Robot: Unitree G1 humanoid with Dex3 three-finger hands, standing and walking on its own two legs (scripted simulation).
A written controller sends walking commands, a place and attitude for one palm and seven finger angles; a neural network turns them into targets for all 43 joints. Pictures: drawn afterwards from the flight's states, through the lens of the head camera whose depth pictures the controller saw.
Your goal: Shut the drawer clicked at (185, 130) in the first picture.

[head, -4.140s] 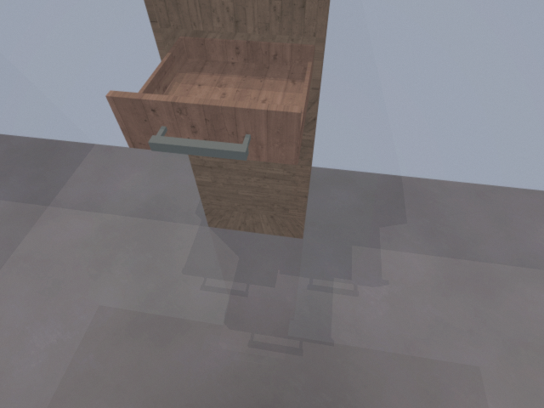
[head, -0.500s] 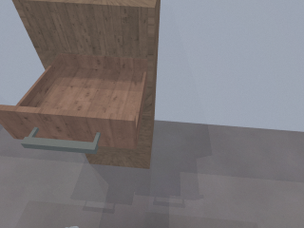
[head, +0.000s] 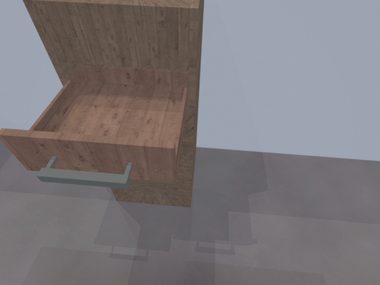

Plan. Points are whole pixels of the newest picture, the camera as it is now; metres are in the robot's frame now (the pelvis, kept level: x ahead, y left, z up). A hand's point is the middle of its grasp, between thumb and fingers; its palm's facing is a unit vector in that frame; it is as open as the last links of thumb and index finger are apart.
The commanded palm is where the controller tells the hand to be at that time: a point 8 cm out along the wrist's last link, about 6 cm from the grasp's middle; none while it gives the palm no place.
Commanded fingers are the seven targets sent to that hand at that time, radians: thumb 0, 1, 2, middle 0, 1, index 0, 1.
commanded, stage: shuffle to correct the standing spot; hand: left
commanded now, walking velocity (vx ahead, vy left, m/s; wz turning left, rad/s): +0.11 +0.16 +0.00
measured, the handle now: (88, 170) +0.34 +0.25 +0.04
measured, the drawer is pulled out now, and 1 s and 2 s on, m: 0.30 0.30 0.30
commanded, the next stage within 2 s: come to a stop and stand still in 0.14 s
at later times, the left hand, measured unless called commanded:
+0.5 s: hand out of the picture +0.05 +0.23 -0.18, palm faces -0.05 -0.98 -0.21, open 7.3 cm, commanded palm none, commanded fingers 0.00 0.90 0.90 -0.20 -0.30 -0.20 -0.30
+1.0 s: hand out of the picture +0.03 +0.20 -0.18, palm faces -0.04 -0.98 -0.20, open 7.3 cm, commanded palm none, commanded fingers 0.00 0.90 0.90 -0.20 -0.30 -0.20 -0.30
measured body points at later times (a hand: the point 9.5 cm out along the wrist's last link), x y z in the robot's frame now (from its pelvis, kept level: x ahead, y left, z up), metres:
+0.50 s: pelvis +0.03 +0.04 +0.00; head +0.04 +0.05 +0.45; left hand +0.05 +0.28 -0.16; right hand +0.02 -0.18 -0.16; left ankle +0.05 +0.10 -0.74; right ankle +0.02 -0.10 -0.73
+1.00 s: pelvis +0.02 +0.03 -0.01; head +0.01 +0.03 +0.44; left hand +0.03 +0.25 -0.16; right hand +0.03 -0.20 -0.16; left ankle +0.05 +0.10 -0.74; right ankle +0.02 -0.09 -0.74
